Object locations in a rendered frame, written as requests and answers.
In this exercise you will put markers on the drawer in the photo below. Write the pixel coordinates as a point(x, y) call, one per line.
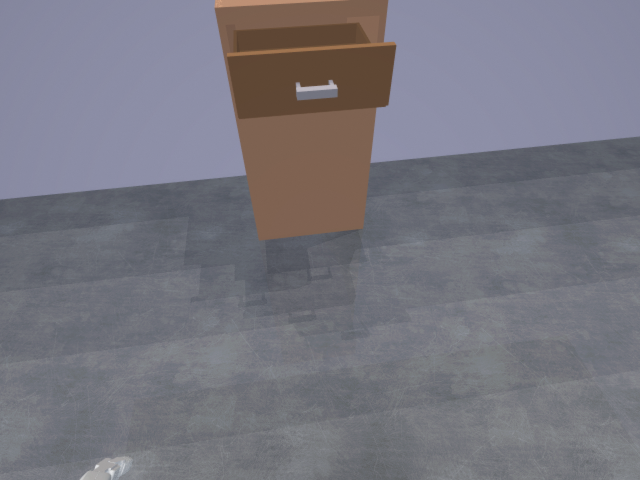
point(266, 64)

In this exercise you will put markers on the robot left hand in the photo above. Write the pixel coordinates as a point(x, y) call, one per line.
point(109, 469)

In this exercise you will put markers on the handle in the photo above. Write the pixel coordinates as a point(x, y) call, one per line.
point(316, 92)

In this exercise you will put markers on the cabinet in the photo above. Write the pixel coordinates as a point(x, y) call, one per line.
point(307, 173)

